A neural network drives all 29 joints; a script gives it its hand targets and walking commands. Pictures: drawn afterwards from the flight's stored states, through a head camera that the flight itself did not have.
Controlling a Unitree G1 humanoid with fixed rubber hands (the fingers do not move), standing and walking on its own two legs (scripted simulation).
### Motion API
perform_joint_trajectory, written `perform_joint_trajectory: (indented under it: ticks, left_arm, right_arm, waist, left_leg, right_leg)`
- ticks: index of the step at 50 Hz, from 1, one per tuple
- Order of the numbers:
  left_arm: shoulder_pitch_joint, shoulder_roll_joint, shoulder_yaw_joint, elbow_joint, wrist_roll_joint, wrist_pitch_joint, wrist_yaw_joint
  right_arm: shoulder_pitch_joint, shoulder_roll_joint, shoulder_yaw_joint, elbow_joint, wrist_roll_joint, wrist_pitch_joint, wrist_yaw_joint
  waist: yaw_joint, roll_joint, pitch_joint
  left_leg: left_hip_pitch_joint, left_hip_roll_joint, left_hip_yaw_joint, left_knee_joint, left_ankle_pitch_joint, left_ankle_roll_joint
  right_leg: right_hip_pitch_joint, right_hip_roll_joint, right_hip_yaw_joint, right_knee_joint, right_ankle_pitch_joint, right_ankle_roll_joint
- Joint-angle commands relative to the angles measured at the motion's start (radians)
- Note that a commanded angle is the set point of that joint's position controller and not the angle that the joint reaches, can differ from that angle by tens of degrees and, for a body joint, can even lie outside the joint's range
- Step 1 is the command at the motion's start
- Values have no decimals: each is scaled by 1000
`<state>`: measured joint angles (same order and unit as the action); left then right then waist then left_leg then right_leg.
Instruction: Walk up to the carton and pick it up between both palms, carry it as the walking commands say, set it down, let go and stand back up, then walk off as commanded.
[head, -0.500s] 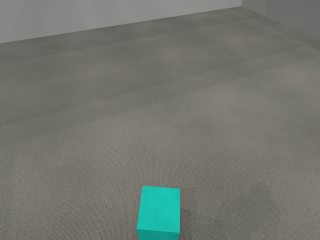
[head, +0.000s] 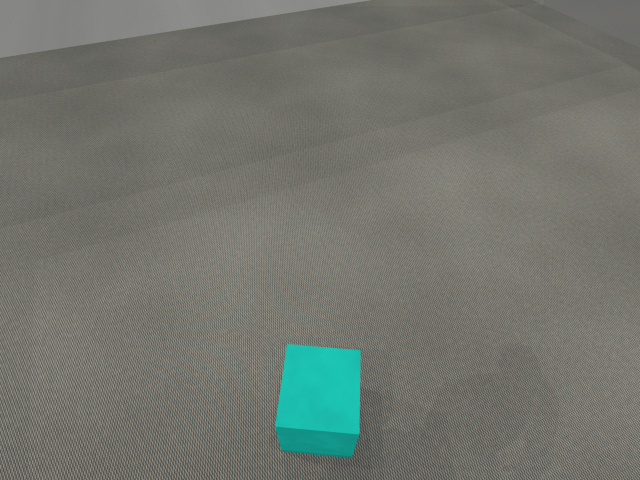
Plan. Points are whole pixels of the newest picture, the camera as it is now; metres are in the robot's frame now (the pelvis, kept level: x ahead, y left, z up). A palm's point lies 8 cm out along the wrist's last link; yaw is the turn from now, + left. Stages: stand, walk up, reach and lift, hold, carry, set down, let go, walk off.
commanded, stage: walk off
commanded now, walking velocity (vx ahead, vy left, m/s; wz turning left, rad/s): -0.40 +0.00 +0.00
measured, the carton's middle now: (319, 402) +0.42 +0.00 -0.64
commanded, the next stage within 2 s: none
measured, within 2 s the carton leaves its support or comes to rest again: neither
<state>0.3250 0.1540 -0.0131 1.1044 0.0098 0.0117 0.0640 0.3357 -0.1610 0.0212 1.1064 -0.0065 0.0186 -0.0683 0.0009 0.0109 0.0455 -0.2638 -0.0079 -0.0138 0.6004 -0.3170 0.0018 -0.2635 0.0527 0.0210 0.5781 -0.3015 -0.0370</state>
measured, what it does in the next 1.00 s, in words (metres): walks backwards: left foot, then right foot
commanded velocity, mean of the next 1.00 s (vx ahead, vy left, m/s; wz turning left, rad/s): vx -0.40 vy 0.00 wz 0.00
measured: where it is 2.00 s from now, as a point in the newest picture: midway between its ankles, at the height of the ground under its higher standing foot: outside the picture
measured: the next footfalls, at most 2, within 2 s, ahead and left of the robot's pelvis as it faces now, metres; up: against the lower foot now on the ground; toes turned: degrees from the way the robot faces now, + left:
left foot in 0.24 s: -0.05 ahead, +0.16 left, +0.00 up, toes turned +3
right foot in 0.70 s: -0.30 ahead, -0.07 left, +0.00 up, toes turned -4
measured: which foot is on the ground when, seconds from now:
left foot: down 0.00-0.04, up 0.06-0.22, down 0.24-0.70, up 0.72-1.00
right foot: down 0.00-0.24, up 0.26-0.68, down 0.70-1.00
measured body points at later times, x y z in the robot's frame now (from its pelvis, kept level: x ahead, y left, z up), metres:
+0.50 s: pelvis -0.17 +0.06 +0.01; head -0.14 +0.10 +0.46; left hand -0.11 +0.34 -0.15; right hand -0.08 -0.21 -0.11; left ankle -0.09 +0.15 -0.73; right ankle -0.26 -0.08 -0.59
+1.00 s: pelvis -0.40 +0.04 +0.01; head -0.38 +0.01 +0.46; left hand -0.29 +0.31 -0.09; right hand -0.37 -0.23 -0.15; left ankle -0.50 +0.19 -0.62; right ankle -0.34 -0.07 -0.73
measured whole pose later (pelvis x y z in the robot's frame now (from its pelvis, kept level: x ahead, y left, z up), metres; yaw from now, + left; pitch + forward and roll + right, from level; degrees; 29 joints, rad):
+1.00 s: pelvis -0.40 +0.04 +0.01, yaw +0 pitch -1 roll +3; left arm 0.15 0.23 0.04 0.86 0.02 0.06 0.07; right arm 0.27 -0.27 -0.10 0.93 -0.01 0.11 -0.04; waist 0.00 0.03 0.06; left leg -0.35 -0.09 -0.07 1.19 -0.48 -0.09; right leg -0.31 -0.06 -0.03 0.47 -0.15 -0.02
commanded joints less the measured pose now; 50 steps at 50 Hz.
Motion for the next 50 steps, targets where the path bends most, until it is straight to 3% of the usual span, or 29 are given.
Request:
perform_joint_trajectory:
  ticks: [1,3,4,5,7,9,11,12,13,14,15,16,17,18,21,24,27,30,32,34,35,36,37,38,39,40,43,46,50]
  left_arm:
    - [91,148,35,-39,5,21,11]
    - [40,177,43,-64,13,30,16]
    - [30,197,50,-71,21,30,21]
    - [-14,215,58,-85,22,33,28]
    - [-91,218,64,-110,24,43,33]
    - [-100,212,68,-114,20,56,26]
    - [-66,213,75,-106,-2,72,14]
    - [-2,193,78,-97,-7,76,7]
    - [2,106,60,-143,-5,73,11]
    - [-117,127,72,-166,8,85,13]
    - [-144,131,76,-177,5,93,4]
    - [-106,140,83,-165,13,94,-4]
    - [-67,169,96,-150,19,93,-8]
    - [-45,191,105,-137,26,92,-10]
    - [-91,187,109,-161,17,86,-12]
    - [-111,176,105,-186,7,92,-13]
    - [-77,169,99,-190,-5,101,-10]
    - [-9,163,91,-180,-21,100,-14]
    - [49,162,90,-159,-25,92,-18]
    - [153,147,86,-120,-14,80,-20]
    - [178,163,83,-115,1,71,-17]
    - [103,275,102,-173,-1,68,-18]
    - [-33,331,103,-214,18,77,-13]
    - [-150,291,85,-234,35,75,-8]
    - [-277,264,77,-269,38,69,-5]
    - [-328,269,81,-294,37,66,-7]
    - [-208,225,82,-283,6,55,-4]
    - [-74,225,87,-251,0,48,7]
    - [-58,244,95,-235,10,47,10]
  right_arm:
    - [85,-71,-24,-42,2,25,-10]
    - [62,-65,-33,-63,-6,47,-6]
    - [23,-57,-34,-83,-9,55,-2]
    - [12,-44,-32,-97,-10,58,-1]
    - [32,-57,-37,-103,-7,52,-1]
    - [62,-70,-45,-92,5,44,-3]
    - [86,-84,-54,-84,13,38,-4]
    - [75,-138,-69,-103,-3,31,-2]
    - [37,-264,-94,-158,-9,35,-1]
    - [94,-261,-86,-144,-33,42,0]
    - [21,-232,-79,-163,-39,45,-2]
    - [-109,-241,-80,-205,-33,49,-3]
    - [-193,-238,-82,-241,-29,52,-1]
    - [-215,-221,-80,-264,-23,52,1]
    - [-128,-198,-79,-260,-9,42,3]
    - [-74,-208,-86,-245,-7,35,-5]
    - [-96,-218,-92,-248,-16,40,-5]
    - [-80,-245,-108,-226,-28,52,0]
    - [-57,-259,-120,-204,-24,64,3]
    - [-87,-261,-126,-210,-10,69,6]
    - [-81,-227,-119,-218,-4,64,14]
    - [-90,-127,-99,-248,-1,61,21]
    - [-250,-167,-118,-277,-29,74,15]
    - [-226,-174,-125,-271,-22,85,25]
    - [-141,-167,-126,-244,-18,84,38]
    - [-51,-176,-132,-214,-21,78,40]
    - [-28,-191,-146,-198,-30,63,33]
    - [-102,-177,-139,-240,-21,72,29]
    - [-62,-146,-126,-243,7,87,24]
  waist:
    - [12,-115,-66]
    - [13,-206,-49]
    - [21,-162,-39]
    - [3,-129,-30]
    - [-27,-124,-44]
    - [-22,-153,-82]
    - [-8,-106,-73]
    - [21,35,-43]
    - [20,345,-40]
    - [-62,274,-59]
    - [-22,134,-15]
    - [35,94,14]
    - [67,106,3]
    - [63,117,-18]
    - [-1,114,-54]
    - [-31,142,-73]
    - [-29,187,-83]
    - [-26,237,-90]
    - [-27,244,-98]
    - [19,184,-95]
    - [29,43,-57]
    - [41,-363,-65]
    - [95,-300,126]
    - [0,-175,157]
    - [-87,-126,148]
    - [-118,-129,84]
    - [-32,-143,0]
    - [44,-184,-13]
    - [49,-254,-54]
  left_leg:
    - [-12,26,26,190,231,-3]
    - [-55,-20,51,430,-250,-14]
    - [-79,-4,9,523,-312,-17]
    - [-79,24,-36,539,-307,-14]
    - [-82,43,-38,398,-243,-15]
    - [-61,44,-3,154,-151,-22]
    - [48,14,62,-142,64,-37]
    - [122,100,-53,-266,146,-38]
    - [103,446,-352,-282,610,81]
    - [-105,503,-345,-275,803,213]
    - [-204,423,-264,-270,705,209]
    - [-236,344,-183,-274,564,172]
    - [-193,287,-139,-265,492,143]
    - [-145,262,-117,-256,477,146]
    - [23,264,-134,-246,464,178]
    - [149,273,-181,-273,378,180]
    - [155,282,-215,-347,205,168]
    - [106,289,-220,-427,136,139]
    - [86,282,-220,-460,132,111]
    - [-12,226,-148,-464,45,30]
    - [-144,143,-58,-320,-68,-33]
    - [-322,-12,107,168,-307,-81]
    - [-307,-69,-67,461,-386,-72]
    - [-205,-82,-157,648,-301,-47]
    - [-191,-101,-159,755,-198,-28]
    - [-191,-107,-132,818,-134,-26]
    - [-298,-112,-72,944,-92,-64]
    - [-367,-92,-78,762,-120,-97]
    - [-209,-55,-35,394,-239,-99]
  right_leg:
    - [-34,-289,215,-89,742,-110]
    - [-109,-413,306,-176,879,-212]
    - [-125,-433,310,-193,889,-237]
    - [-149,-419,279,-182,847,-223]
    - [-95,-350,225,-164,781,-157]
    - [13,-297,193,-136,694,-102]
    - [-3,-236,145,-80,481,-48]
    - [-132,-158,88,37,196,4]
    - [-327,5,-52,303,-304,75]
    - [-232,41,90,616,-449,74]
    - [-211,56,154,767,-373,58]
    - [-223,60,136,845,-280,61]
    - [-242,59,109,886,-206,72]
    - [-248,62,85,925,-168,86]
    - [-315,64,70,942,-138,119]
    - [-304,53,68,752,-162,136]
    - [-190,22,27,507,-240,131]
    - [-3,-24,-19,194,-282,73]
    - [85,-25,-43,27,-220,33]
    - [202,-20,-97,-203,-84,-1]
    - [238,-75,-16,-314,-50,-10]
    - [103,-452,398,-405,-248,-105]
    - [-363,-578,373,-500,-144,-217]
    - [-468,-461,245,-447,-111,-175]
    - [-463,-350,133,-380,-21,-93]
    - [-357,-299,87,-335,80,-53]
    - [-61,-295,77,-245,337,-110]
    - [164,-314,138,-222,387,-138]
    - [227,-332,213,-275,289,-132]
